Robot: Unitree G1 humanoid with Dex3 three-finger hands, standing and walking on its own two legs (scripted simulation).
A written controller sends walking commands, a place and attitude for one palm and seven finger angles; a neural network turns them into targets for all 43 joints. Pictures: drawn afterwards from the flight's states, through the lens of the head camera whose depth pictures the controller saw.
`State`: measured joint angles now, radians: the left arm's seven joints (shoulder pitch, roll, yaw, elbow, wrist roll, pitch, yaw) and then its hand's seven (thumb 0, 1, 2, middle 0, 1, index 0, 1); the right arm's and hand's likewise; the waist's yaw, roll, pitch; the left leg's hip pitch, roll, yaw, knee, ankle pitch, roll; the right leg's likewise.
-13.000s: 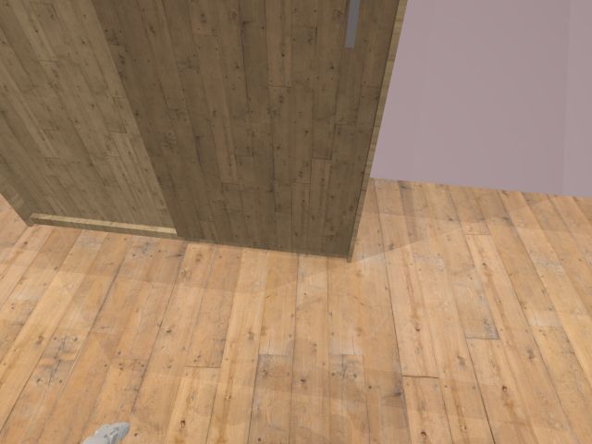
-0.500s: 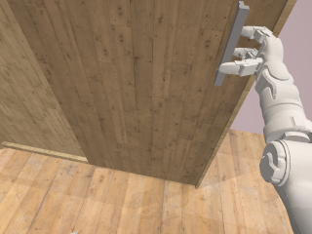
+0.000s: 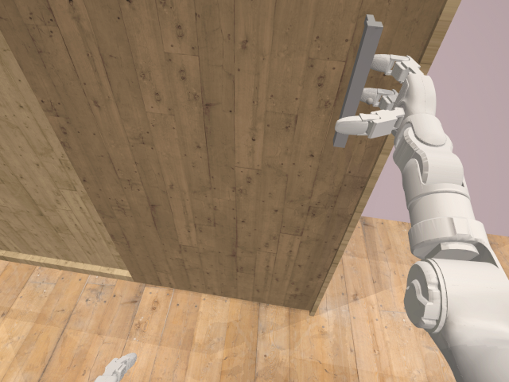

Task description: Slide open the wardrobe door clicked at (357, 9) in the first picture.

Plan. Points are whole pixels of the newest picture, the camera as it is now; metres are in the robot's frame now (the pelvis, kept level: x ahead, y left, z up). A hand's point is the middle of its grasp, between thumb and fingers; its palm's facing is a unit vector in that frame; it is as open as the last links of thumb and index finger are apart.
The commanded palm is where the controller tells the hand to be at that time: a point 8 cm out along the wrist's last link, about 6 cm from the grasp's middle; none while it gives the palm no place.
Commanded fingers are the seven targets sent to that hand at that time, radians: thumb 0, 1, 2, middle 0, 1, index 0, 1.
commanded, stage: slide the fingers in behind the handle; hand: right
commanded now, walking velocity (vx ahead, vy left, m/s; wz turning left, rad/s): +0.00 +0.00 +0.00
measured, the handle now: (353, 86) +0.52 -0.10 +0.23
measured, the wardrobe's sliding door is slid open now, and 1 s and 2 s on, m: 0.00 0.00 0.00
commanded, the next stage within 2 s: grip the handle and tug to test in 1.16 s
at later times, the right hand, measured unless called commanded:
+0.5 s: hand (343, 97) +0.47 -0.08 +0.24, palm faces +0.05 +1.00 +0.01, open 14.0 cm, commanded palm +0.44 -0.14 +0.24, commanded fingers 0.00 0.50 -0.30 0.30 1.20 0.30 1.20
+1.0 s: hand (341, 101) +0.46 -0.08 +0.24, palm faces +0.06 +1.00 +0.01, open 14.0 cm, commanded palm +0.44 -0.13 +0.24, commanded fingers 0.00 0.50 -0.30 0.30 1.20 0.30 1.20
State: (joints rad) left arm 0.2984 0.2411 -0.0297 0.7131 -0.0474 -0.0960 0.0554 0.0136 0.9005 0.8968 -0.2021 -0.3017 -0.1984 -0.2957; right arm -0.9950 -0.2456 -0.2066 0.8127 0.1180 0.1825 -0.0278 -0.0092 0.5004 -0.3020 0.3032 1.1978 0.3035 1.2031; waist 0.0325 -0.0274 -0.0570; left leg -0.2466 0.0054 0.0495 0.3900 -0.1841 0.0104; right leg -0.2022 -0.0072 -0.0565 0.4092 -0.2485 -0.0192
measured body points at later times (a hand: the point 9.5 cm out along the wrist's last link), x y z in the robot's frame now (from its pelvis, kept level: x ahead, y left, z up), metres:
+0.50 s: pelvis +0.01 +0.01 +0.00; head +0.01 +0.02 +0.45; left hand +0.12 +0.25 -0.12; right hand +0.46 -0.13 +0.24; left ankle +0.01 +0.11 -0.74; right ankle -0.02 -0.10 -0.74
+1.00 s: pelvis +0.00 +0.01 +0.00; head -0.01 +0.02 +0.45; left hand +0.11 +0.25 -0.12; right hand +0.45 -0.13 +0.24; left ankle +0.01 +0.11 -0.74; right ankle -0.02 -0.10 -0.74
